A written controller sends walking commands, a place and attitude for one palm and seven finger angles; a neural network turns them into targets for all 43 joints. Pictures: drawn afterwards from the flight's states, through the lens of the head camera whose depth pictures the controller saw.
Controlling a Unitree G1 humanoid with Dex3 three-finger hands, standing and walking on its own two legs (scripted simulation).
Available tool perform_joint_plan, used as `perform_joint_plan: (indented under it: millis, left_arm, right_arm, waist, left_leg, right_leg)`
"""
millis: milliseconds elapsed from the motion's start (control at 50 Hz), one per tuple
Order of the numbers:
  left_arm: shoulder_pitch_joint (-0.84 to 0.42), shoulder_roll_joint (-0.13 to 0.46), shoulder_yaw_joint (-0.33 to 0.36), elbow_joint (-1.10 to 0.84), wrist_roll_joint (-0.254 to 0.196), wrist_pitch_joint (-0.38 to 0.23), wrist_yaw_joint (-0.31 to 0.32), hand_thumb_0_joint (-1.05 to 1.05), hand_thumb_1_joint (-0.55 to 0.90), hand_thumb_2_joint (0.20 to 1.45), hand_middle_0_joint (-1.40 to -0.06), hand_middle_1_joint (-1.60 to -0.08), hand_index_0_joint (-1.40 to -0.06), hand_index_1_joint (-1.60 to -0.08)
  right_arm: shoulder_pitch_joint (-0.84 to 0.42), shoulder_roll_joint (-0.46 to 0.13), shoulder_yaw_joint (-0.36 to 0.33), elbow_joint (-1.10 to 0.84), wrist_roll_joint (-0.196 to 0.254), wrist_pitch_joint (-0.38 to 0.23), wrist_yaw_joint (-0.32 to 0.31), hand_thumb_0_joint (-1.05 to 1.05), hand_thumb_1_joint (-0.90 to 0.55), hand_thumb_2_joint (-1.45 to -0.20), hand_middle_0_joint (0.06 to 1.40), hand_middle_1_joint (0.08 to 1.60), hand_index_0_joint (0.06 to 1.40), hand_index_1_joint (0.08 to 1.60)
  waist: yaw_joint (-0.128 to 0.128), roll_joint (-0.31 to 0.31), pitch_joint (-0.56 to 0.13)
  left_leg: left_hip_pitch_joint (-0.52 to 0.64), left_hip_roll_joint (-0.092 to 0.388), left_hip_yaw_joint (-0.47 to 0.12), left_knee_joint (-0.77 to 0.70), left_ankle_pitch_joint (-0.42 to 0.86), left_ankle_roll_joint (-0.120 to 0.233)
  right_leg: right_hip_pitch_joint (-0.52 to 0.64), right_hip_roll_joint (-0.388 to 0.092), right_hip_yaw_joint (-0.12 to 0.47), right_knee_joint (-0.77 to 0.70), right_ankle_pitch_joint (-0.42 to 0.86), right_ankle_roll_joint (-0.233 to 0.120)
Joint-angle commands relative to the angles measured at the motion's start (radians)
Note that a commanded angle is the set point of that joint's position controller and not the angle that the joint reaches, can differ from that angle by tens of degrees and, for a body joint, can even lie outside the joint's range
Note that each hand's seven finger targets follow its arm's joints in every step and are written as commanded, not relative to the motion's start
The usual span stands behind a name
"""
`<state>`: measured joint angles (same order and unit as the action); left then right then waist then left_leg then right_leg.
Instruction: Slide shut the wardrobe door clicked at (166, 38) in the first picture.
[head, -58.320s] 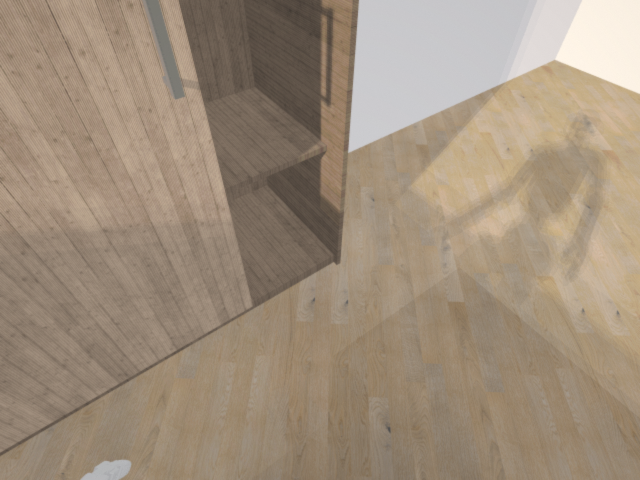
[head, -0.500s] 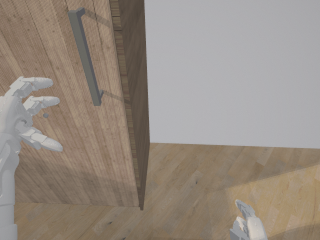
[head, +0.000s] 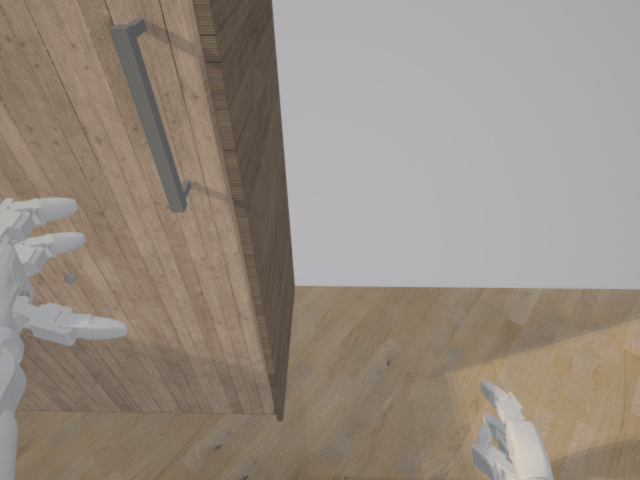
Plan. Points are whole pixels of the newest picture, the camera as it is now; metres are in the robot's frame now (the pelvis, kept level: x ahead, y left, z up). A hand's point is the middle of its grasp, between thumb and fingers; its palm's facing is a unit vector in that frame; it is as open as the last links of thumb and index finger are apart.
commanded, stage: draw the hand back to the body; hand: left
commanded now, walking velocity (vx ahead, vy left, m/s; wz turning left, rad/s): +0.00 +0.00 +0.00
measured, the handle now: (160, 125) +0.46 +0.27 +0.25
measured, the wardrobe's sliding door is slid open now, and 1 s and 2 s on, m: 0.00 0.00 0.00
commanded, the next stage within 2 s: step back with the hand held close in 0.96 s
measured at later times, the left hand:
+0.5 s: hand (112, 289) +0.25 +0.26 +0.16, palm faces +0.40 -0.84 -0.38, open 9.6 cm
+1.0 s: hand (115, 305) +0.23 +0.25 +0.16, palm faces +0.41 -0.83 -0.38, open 7.4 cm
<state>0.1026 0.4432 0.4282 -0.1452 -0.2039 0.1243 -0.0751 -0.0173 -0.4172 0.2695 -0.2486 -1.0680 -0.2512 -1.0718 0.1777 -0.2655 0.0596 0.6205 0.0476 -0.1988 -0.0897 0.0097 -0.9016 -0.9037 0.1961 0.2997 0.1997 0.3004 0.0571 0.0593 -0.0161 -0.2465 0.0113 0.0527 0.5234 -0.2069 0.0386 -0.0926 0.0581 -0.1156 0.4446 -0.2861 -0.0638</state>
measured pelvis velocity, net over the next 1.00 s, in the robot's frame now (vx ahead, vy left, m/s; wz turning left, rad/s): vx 0.04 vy -0.01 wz -0.02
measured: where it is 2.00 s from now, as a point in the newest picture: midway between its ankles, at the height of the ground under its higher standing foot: outside the picture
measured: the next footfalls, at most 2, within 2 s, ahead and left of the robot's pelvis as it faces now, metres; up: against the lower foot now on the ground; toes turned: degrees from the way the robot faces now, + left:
none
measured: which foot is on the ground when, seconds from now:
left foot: down 0.00-1.00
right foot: down 0.00-1.00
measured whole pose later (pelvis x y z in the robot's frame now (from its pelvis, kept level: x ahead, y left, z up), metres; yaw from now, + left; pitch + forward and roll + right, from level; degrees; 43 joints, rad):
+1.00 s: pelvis +0.04 -0.01 +0.01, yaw -1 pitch -4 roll +0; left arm 0.45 0.35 0.32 -0.38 -0.10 -0.03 0.09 0.01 0.88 0.90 -0.21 -0.30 -0.21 -0.31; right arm 0.19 -0.23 0.03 0.63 0.01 -0.05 -0.06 0.01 -0.90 -0.90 0.20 0.30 0.20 0.30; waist 0.07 0.06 0.00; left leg -0.14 0.00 0.08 0.42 -0.21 0.03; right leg -0.01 0.05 -0.08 0.36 -0.29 -0.07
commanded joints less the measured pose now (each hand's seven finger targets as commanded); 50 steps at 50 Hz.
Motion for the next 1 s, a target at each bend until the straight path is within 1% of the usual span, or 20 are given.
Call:
perform_joint_plan:
  millis: [0, 20, 40, 60, 80, 120, 140, 180, 240, 280, 420, 480, 560, 660, 720, 760, 820, 860, 960, 980]
  left_arm:
    - [-0.163, 0.238, 0.093, -0.289, 0.062, -0.218, 0.163, 0.0, -0.115, 0.41, -0.235, -0.895, -0.235, -0.895]
    - [-0.144, 0.209, 0.074, -0.304, 0.071, -0.238, 0.175, 0.0, -0.079, 0.428, -0.234, -0.874, -0.234, -0.874]
    - [-0.123, 0.213, 0.085, -0.311, 0.078, -0.25, 0.185, 0.0, -0.043, 0.445, -0.232, -0.853, -0.232, -0.853]
    - [-0.092, 0.209, 0.085, -0.304, 0.081, -0.256, 0.19, 0.0, -0.006, 0.462, -0.231, -0.831, -0.231, -0.831]
    - [-0.053, 0.172, 0.06, -0.304, 0.083, -0.259, 0.192, 0.0, 0.03, 0.48, -0.23, -0.81, -0.23, -0.81]
    - [-0.038, 0.158, 0.042, -0.336, 0.093, -0.268, 0.197, 0.0, 0.102, 0.515, -0.228, -0.767, -0.228, -0.767]
    - [-0.017, 0.172, 0.057, -0.332, 0.096, -0.268, 0.2, 0.0, 0.139, 0.533, -0.226, -0.746, -0.226, -0.746]
    - [0.041, 0.151, 0.046, -0.327, 0.094, -0.266, 0.2, 0.0, 0.211, 0.567, -0.224, -0.704, -0.224, -0.704]
    - [0.085, 0.154, 0.049, -0.364, 0.101, -0.268, 0.196, 0.0, 0.32, 0.62, -0.22, -0.64, -0.22, -0.64]
    - [0.131, 0.134, 0.035, -0.37, 0.099, -0.266, 0.194, 0.0, 0.393, 0.655, -0.218, -0.598, -0.218, -0.598]
    - [0.254, 0.128, 0.041, -0.42, 0.095, -0.247, 0.182, 0.0, 0.646, 0.777, -0.209, -0.449, -0.209, -0.449]
    - [0.269, 0.108, 0.016, -0.449, 0.097, -0.237, 0.179, 0.0, 0.755, 0.83, -0.205, -0.385, -0.205, -0.385]
    - [0.289, 0.109, 0.007, -0.476, 0.102, -0.228, 0.181, 0.0, 0.9, 0.9, -0.2, -0.3, -0.2, -0.3]
    - [0.244, 0.13, 0.023, -0.484, 0.102, -0.221, 0.189, 0.0, 0.9, 0.9, -0.2, -0.3, -0.2, -0.3]
    - [0.247, 0.107, 0.004, -0.47, 0.1, -0.221, 0.188, 0.0, 0.9, 0.9, -0.2, -0.3, -0.2, -0.3]
    - [0.26, 0.106, 0.007, -0.45, 0.099, -0.218, 0.187, 0.0, 0.9, 0.9, -0.2, -0.3, -0.2, -0.3]
    - [0.249, 0.104, 0.001, -0.457, 0.099, -0.221, 0.186, 0.0, 0.9, 0.9, -0.2, -0.3, -0.2, -0.3]
    - [0.248, 0.115, 0.011, -0.447, 0.099, -0.221, 0.185, 0.0, 0.9, 0.9, -0.2, -0.3, -0.2, -0.3]
    - [0.25, 0.124, 0.023, -0.448, 0.098, -0.232, 0.185, 0.0, 0.9, 0.9, -0.2, -0.3, -0.2, -0.3]
    - [0.261, 0.112, 0.014, -0.435, 0.096, -0.232, 0.184, 0.0, 0.9, 0.9, -0.2, -0.3, -0.2, -0.3]
  right_arm:
    - [-0.131, -0.105, -0.06, -0.131, -0.017, -0.044, 0.005, 0.0, -0.9, -0.9, 0.2, 0.3, 0.2, 0.3]
    - [-0.127, -0.099, -0.063, -0.126, -0.019, -0.044, 0.006, 0.0, -0.9, -0.9, 0.2, 0.3, 0.2, 0.3]
    - [-0.122, -0.102, -0.064, -0.125, -0.022, -0.042, 0.007, 0.0, -0.9, -0.9, 0.2, 0.3, 0.2, 0.3]
    - [-0.122, -0.103, -0.068, -0.117, -0.024, -0.038, 0.007, 0.0, -0.9, -0.9, 0.2, 0.3, 0.2, 0.3]
    - [-0.118, -0.099, -0.07, -0.117, -0.023, -0.032, 0.007, 0.0, -0.9, -0.9, 0.2, 0.3, 0.2, 0.3]
    - [-0.12, -0.098, -0.072, -0.117, -0.024, -0.022, 0.01, 0.0, -0.9, -0.9, 0.2, 0.3, 0.2, 0.3]
    - [-0.119, -0.1, -0.073, -0.116, -0.026, -0.016, 0.01, 0.0, -0.9, -0.9, 0.2, 0.3, 0.2, 0.3]
    - [-0.117, -0.096, -0.076, -0.115, -0.029, -0.004, 0.012, 0.0, -0.9, -0.9, 0.2, 0.3, 0.2, 0.3]
    - [-0.121, -0.095, -0.076, -0.124, -0.029, 0.012, 0.018, 0.0, -0.9, -0.9, 0.2, 0.3, 0.2, 0.3]
    - [-0.119, -0.089, -0.079, -0.128, -0.03, 0.019, 0.02, 0.0, -0.9, -0.9, 0.2, 0.3, 0.2, 0.3]
    - [-0.109, -0.082, -0.083, -0.154, -0.033, 0.055, 0.027, 0.0, -0.9, -0.9, 0.2, 0.3, 0.2, 0.3]
    - [-0.105, -0.078, -0.081, -0.16, -0.033, 0.065, 0.031, 0.0, -0.9, -0.9, 0.2, 0.3, 0.2, 0.3]
    - [-0.104, -0.078, -0.081, -0.168, -0.035, 0.075, 0.029, 0.0, -0.9, -0.9, 0.2, 0.3, 0.2, 0.3]
    - [-0.112, -0.075, -0.077, -0.168, -0.036, 0.086, 0.019, 0.0, -0.9, -0.9, 0.2, 0.3, 0.2, 0.3]
    - [-0.119, -0.072, -0.075, -0.167, -0.036, 0.087, 0.017, 0.0, -0.9, -0.9, 0.2, 0.3, 0.2, 0.3]
    - [-0.118, -0.074, -0.074, -0.165, -0.038, 0.088, 0.018, 0.0, -0.9, -0.9, 0.2, 0.3, 0.2, 0.3]
    - [-0.123, -0.073, -0.073, -0.165, -0.038, 0.09, 0.017, 0.0, -0.9, -0.9, 0.2, 0.3, 0.2, 0.3]
    - [-0.125, -0.075, -0.075, -0.163, -0.04, 0.09, 0.016, 0.0, -0.9, -0.9, 0.2, 0.3, 0.2, 0.3]
    - [-0.131, -0.072, -0.075, -0.159, -0.041, 0.087, 0.014, 0.0, -0.9, -0.9, 0.2, 0.3, 0.2, 0.3]
    - [-0.136, -0.07, -0.075, -0.159, -0.04, 0.087, 0.013, 0.0, -0.9, -0.9, 0.2, 0.3, 0.2, 0.3]
  waist:
    - [0.001, 0.045, -0.081]
    - [-0.002, 0.064, -0.092]
    - [0.004, 0.052, -0.121]
    - [0.005, 0.026, -0.117]
    - [0.0, 0.014, -0.1]
    - [0.002, 0.031, -0.116]
    - [0.007, 0.011, -0.119]
    - [0.005, -0.02, -0.092]
    - [0.014, 0.011, -0.104]
    - [0.01, -0.001, -0.075]
    - [0.015, -0.029, -0.092]
    - [0.01, 0.023, -0.09]
    - [0.01, -0.008, -0.103]
    - [0.007, 0.002, -0.085]
    - [0.007, 0.011, -0.073]
    - [0.009, -0.023, -0.064]
    - [0.009, -0.006, -0.062]
    - [0.012, -0.036, -0.054]
    - [0.015, -0.034, -0.056]
    - [0.014, -0.027, -0.034]
  left_leg:
    - [0.16, 0.01, -0.077, -0.119, -0.065, 0.004]
    - [0.177, 0.012, -0.075, -0.124, -0.039, 0.005]
    - [0.194, 0.014, -0.076, -0.13, -0.009, 0.007]
    - [0.191, 0.015, -0.076, -0.132, 0.017, 0.01]
    - [0.199, 0.018, -0.07, -0.133, 0.051, 0.011]
    - [0.219, 0.017, -0.07, -0.137, 0.099, 0.01]
    - [0.223, 0.016, -0.068, -0.137, 0.112, 0.011]
    - [0.207, 0.019, -0.07, -0.141, 0.136, 0.01]
    - [0.222, 0.018, -0.067, -0.138, 0.183, 0.007]
    - [0.214, 0.02, -0.065, -0.137, 0.2, 0.005]
    - [0.22, 0.021, -0.051, -0.118, 0.299, 0.006]
    - [0.23, 0.023, -0.05, -0.11, 0.344, 0.001]
    - [0.24, 0.023, -0.051, -0.104, 0.36, 0.002]
    - [0.238, 0.017, -0.049, -0.111, 0.299, 0.003]
    - [0.238, 0.015, -0.048, -0.115, 0.282, 0.004]
    - [0.232, 0.014, -0.049, -0.118, 0.27, 0.005]
    - [0.231, 0.012, -0.048, -0.122, 0.257, 0.006]
    - [0.226, 0.011, -0.045, -0.123, 0.242, 0.008]
    - [0.226, 0.007, -0.043, -0.128, 0.223, 0.009]
    - [0.221, 0.008, -0.038, -0.127, 0.214, 0.011]
  right_leg:
    - [-0.155, -0.096, 0.157, -0.17, -0.039, 0.038]
    - [-0.14, -0.092, 0.151, -0.157, -0.004, 0.036]
    - [-0.122, -0.088, 0.142, -0.143, 0.036, 0.035]
    - [-0.109, -0.084, 0.142, -0.147, 0.065, 0.037]
    - [-0.103, -0.081, 0.136, -0.137, 0.105, 0.038]
    - [-0.087, -0.078, 0.13, -0.122, 0.156, 0.037]
    - [-0.087, -0.076, 0.127, -0.125, 0.168, 0.039]
    - [-0.068, -0.077, 0.124, -0.121, 0.194, 0.04]
    - [-0.059, -0.075, 0.121, -0.117, 0.233, 0.038]
    - [-0.055, -0.074, 0.119, -0.118, 0.247, 0.039]
    - [-0.031, -0.077, 0.121, -0.106, 0.364, 0.046]
    - [-0.031, -0.078, 0.121, -0.102, 0.387, 0.045]
    - [-0.034, -0.075, 0.117, -0.103, 0.401, 0.048]
    - [-0.045, -0.074, 0.121, -0.121, 0.361, 0.047]
    - [-0.048, -0.077, 0.122, -0.124, 0.35, 0.048]
    - [-0.045, -0.074, 0.121, -0.132, 0.342, 0.047]
    - [-0.042, -0.078, 0.125, -0.135, 0.34, 0.049]
    - [-0.042, -0.077, 0.128, -0.147, 0.332, 0.05]
    - [-0.034, -0.081, 0.132, -0.158, 0.321, 0.051]
    - [-0.045, -0.084, 0.137, -0.162, 0.319, 0.053]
